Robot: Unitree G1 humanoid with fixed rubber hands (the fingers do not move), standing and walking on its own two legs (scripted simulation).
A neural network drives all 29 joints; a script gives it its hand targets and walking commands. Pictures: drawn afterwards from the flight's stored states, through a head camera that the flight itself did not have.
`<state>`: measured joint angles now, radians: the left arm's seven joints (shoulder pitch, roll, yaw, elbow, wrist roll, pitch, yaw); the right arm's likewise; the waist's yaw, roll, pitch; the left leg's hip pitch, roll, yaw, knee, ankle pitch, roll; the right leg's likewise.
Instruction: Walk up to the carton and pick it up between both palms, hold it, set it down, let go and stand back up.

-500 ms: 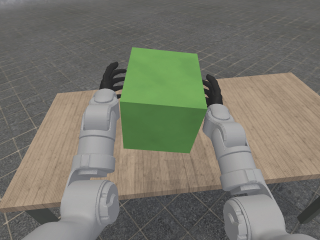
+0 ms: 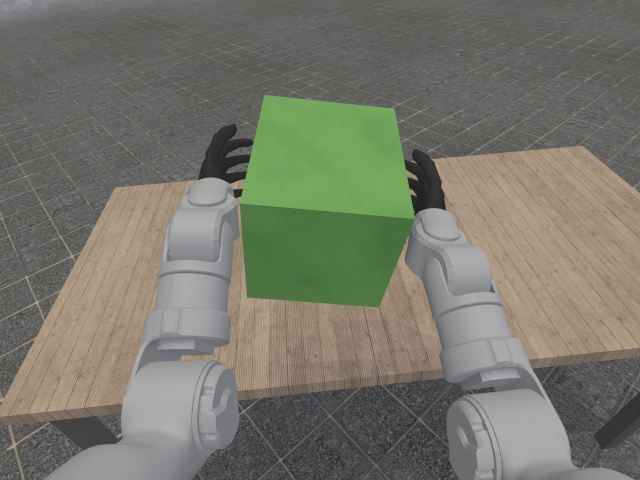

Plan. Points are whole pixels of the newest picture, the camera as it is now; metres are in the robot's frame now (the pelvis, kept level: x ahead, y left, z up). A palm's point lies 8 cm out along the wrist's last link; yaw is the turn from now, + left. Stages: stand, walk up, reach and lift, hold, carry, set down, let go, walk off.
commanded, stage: hold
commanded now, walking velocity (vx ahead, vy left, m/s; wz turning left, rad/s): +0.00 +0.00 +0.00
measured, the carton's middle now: (321, 201) +0.39 +0.00 +0.19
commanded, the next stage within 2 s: none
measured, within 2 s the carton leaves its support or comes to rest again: neither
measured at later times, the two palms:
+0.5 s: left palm (217, 188) +0.39 +0.12 +0.22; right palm (426, 213) +0.37 -0.13 +0.18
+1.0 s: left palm (216, 189) +0.39 +0.12 +0.22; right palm (425, 215) +0.37 -0.13 +0.18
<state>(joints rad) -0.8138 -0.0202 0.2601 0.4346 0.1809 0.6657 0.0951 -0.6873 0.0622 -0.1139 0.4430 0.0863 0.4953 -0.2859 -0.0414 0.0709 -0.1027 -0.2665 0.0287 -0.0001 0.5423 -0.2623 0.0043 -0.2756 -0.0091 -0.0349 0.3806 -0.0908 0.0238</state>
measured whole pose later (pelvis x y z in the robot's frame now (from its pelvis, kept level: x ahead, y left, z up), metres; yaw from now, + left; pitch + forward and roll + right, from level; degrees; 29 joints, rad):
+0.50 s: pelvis +0.00 +0.00 +0.00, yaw +0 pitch -1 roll -2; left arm -0.81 -0.02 0.26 0.42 0.18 0.67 0.09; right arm -0.68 0.06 -0.11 0.43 0.09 0.50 -0.29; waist -0.04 0.07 -0.10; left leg -0.26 0.03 0.00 0.54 -0.26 0.00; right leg -0.27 -0.01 -0.03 0.38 -0.09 0.02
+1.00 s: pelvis +0.00 +0.00 +0.00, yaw +0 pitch -1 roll -2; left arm -0.81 -0.03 0.26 0.42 0.19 0.67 0.09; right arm -0.68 0.06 -0.11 0.44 0.09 0.49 -0.28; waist -0.04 0.07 -0.09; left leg -0.26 0.03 0.00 0.54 -0.26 0.00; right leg -0.27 -0.01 -0.03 0.38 -0.09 0.02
